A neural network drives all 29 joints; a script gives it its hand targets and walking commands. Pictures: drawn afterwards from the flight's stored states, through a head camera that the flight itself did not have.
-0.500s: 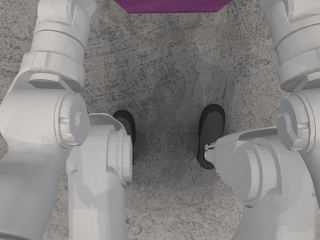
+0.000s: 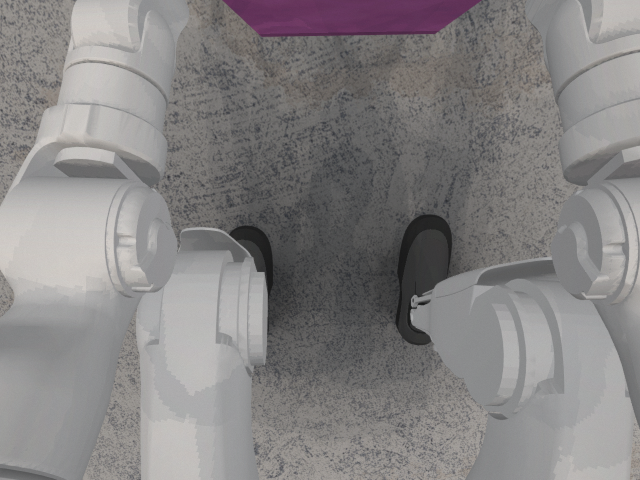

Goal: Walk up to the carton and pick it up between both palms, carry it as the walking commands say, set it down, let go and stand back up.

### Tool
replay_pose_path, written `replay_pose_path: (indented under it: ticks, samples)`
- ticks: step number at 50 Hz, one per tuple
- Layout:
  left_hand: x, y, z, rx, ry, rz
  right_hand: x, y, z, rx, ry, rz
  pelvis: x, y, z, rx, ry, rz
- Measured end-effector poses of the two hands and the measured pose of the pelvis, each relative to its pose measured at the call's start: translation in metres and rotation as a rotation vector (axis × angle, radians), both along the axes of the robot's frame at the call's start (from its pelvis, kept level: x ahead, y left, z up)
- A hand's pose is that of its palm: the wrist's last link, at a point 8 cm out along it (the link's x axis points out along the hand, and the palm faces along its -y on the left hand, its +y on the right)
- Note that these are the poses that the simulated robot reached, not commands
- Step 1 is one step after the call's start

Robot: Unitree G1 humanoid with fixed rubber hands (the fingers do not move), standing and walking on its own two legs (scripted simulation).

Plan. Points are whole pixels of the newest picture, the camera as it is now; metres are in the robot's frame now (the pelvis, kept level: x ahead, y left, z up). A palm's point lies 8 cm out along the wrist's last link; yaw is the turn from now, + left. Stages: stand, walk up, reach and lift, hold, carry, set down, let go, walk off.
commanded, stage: reach and lift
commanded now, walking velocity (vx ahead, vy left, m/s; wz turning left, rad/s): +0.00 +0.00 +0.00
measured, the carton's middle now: out of the picture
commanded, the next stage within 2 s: none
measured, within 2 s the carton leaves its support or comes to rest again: leaves its support in 0.20 s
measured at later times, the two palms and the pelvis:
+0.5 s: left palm out of the picture +0.55 +0.20 -0.13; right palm out of the picture +0.56 -0.11 -0.13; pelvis -0.01 +0.00 +0.01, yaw +0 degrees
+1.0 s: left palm out of the picture +0.55 +0.20 -0.08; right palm out of the picture +0.55 -0.11 -0.09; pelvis -0.01 +0.00 +0.03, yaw +0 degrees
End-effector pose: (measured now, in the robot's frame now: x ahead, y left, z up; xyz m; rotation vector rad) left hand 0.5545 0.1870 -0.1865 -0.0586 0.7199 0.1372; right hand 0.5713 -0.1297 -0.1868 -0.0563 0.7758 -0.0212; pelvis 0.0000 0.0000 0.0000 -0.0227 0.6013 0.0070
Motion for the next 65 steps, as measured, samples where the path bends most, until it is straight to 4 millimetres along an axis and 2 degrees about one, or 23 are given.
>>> replay_pose_path:
  ticks: [9,22,32,43,51,65]
  samples:
    - [-0.002,0.003,0.005,0.009,0.026,0.009,0.001,0.006,0.008,-0.079,0.017,0.034,-0.002,0.0,0.001,0.001,-0.022,0.0]
    - [-0.007,0.012,0.053,0.041,0.002,0.048,-0.008,0.02,0.05,-0.048,-0.009,0.0,-0.01,0.0,0.006,0.002,-0.112,0.002]
    - [-0.008,0.012,0.066,0.034,0.012,0.047,-0.01,0.019,0.066,-0.036,-0.002,-0.019,-0.012,0.001,0.011,0.0,-0.132,0.003]
    - [-0.006,0.011,0.085,0.026,0.004,0.044,-0.014,0.018,0.08,-0.031,-0.011,-0.033,-0.013,0.001,0.022,-0.002,-0.141,0.006]
    - [-0.007,0.009,0.112,0.03,-0.014,0.039,-0.019,0.016,0.103,-0.018,-0.029,-0.05,-0.015,0.001,0.033,-0.002,-0.168,0.009]
    - [-0.023,0.007,0.139,0.025,-0.01,0.041,-0.032,0.015,0.137,-0.016,-0.027,-0.062,-0.018,0.001,0.059,-0.001,-0.194,0.013]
